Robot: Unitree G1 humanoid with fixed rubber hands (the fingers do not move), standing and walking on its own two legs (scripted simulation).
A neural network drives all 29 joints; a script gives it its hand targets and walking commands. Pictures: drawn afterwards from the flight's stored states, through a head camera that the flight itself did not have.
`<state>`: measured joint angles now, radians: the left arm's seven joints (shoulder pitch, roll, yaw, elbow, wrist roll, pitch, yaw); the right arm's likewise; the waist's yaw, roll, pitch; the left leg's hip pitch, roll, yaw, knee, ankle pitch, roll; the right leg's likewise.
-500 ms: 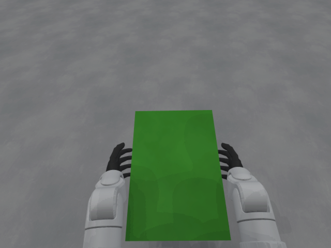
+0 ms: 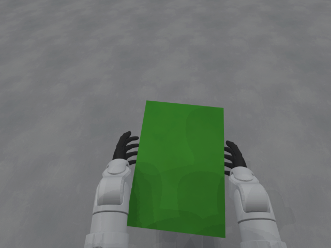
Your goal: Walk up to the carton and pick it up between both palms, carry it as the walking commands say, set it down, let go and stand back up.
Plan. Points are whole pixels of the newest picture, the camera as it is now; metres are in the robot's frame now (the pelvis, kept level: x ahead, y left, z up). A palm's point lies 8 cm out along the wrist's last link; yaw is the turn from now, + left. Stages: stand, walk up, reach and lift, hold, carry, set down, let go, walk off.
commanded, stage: carry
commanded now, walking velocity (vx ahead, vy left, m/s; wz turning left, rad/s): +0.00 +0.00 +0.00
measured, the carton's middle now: (177, 169) +0.33 -0.01 -0.05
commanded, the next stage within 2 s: none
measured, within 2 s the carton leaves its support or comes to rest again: neither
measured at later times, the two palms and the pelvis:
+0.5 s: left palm (127, 132) +0.43 +0.13 +0.01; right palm (224, 131) +0.41 -0.15 +0.01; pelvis +0.13 -0.01 -0.01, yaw +0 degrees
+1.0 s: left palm (133, 92) +0.60 +0.13 +0.01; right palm (215, 88) +0.60 -0.16 +0.01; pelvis +0.31 -0.02 +0.00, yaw -2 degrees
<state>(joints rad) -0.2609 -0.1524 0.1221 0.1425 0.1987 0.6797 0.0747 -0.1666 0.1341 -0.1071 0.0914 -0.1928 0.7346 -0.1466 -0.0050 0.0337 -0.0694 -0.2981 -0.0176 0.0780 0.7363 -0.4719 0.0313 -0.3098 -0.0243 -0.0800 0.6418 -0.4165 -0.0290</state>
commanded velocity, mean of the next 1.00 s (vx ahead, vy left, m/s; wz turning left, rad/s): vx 0.00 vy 0.00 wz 0.00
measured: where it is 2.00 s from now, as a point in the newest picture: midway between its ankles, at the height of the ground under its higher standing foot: (180, 168)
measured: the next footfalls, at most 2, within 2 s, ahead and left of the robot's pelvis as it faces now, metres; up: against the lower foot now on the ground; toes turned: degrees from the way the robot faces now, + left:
left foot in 0.06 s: +0.00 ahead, +0.10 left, +0.00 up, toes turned +5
left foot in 0.46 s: +0.09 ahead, +0.10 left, +0.00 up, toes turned +5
